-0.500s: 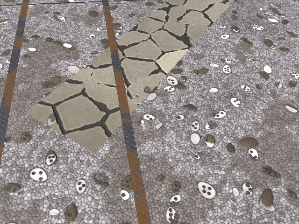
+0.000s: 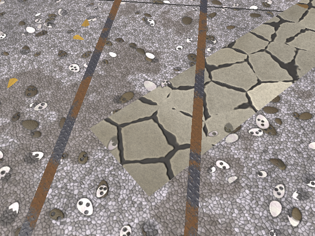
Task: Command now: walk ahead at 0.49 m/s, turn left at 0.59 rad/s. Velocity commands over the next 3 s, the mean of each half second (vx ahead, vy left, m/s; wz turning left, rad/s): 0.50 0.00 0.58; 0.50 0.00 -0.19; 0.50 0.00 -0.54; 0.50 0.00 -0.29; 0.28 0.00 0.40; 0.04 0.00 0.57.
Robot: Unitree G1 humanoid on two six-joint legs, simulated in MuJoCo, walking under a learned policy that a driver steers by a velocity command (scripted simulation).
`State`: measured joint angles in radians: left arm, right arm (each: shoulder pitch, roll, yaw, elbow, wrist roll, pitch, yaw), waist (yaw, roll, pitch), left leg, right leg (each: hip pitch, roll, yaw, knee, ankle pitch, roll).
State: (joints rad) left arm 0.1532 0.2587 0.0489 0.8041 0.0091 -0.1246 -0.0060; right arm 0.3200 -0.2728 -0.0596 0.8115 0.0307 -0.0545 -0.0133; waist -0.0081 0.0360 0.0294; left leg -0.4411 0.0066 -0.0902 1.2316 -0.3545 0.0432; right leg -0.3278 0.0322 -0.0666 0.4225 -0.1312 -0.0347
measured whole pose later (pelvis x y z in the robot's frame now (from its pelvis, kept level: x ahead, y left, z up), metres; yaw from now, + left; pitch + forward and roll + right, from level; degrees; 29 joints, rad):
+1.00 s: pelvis +0.55 +0.13 -0.02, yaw +7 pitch +3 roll +0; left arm 0.11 0.27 0.05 0.70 -0.02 -0.08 -0.06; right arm 0.32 -0.28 -0.06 0.80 -0.01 -0.06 -0.02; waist -0.02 -0.01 0.03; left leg -0.08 0.01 0.10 0.82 -0.48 0.01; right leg -0.55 0.05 -0.05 0.63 -0.13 -0.12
